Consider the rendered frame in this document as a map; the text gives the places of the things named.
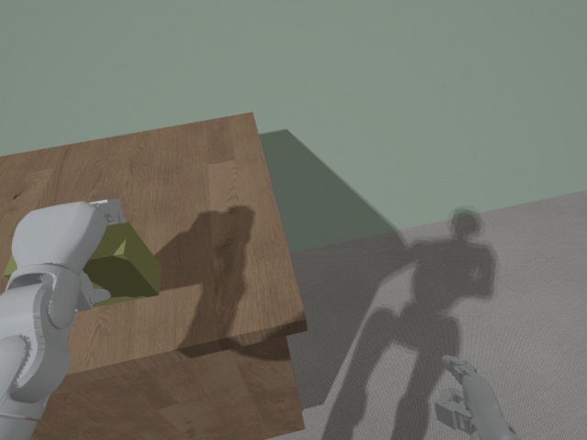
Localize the robot left forearm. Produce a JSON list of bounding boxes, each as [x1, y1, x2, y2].
[[0, 264, 82, 440]]

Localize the robot right hand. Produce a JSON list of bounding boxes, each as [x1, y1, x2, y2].
[[435, 355, 504, 434]]

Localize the sponge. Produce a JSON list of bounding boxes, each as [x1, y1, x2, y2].
[[3, 222, 161, 307]]

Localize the robot left hand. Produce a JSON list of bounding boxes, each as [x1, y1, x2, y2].
[[12, 199, 126, 312]]

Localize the table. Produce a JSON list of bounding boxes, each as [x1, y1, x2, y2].
[[0, 112, 307, 440]]

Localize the robot right forearm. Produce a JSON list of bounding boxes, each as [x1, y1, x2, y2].
[[470, 413, 522, 440]]

